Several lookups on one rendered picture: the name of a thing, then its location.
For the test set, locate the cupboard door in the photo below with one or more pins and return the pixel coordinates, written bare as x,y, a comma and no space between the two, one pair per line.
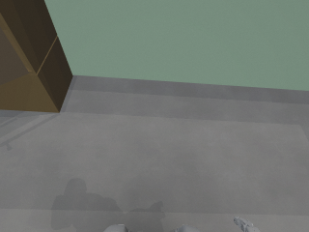
11,66

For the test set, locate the right robot hand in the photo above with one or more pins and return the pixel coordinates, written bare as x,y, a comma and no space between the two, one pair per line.
245,225

